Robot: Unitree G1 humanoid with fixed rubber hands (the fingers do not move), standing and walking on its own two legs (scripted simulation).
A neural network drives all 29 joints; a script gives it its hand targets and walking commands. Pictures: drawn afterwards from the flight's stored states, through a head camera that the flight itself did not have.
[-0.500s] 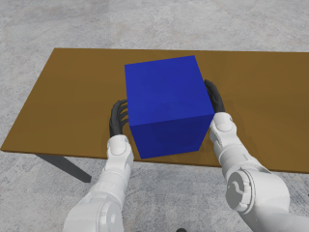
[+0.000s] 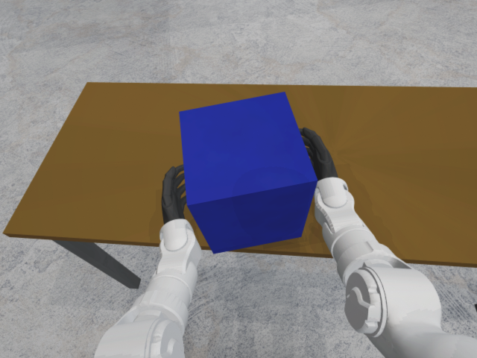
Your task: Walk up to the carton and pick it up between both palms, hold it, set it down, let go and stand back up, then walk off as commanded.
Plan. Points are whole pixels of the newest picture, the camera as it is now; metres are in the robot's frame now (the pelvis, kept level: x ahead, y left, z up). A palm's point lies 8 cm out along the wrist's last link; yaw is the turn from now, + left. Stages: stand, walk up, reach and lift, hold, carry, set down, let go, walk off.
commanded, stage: reach and lift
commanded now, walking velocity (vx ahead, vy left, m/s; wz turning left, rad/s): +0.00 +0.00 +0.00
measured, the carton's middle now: (245, 180) +0.44 +0.03 +0.01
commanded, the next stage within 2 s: none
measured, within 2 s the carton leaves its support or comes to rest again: neither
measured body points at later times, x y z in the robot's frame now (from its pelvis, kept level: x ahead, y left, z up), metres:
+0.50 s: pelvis -0.01 +0.00 +0.00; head +0.04 -0.03 +0.45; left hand +0.39 +0.15 +0.04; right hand +0.45 -0.11 +0.07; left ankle +0.01 +0.15 -0.72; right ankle +0.04 -0.09 -0.72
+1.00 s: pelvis -0.02 -0.01 +0.01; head -0.05 -0.03 +0.46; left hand +0.37 +0.15 +0.13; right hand +0.41 -0.12 +0.15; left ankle +0.01 +0.15 -0.72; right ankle +0.04 -0.09 -0.72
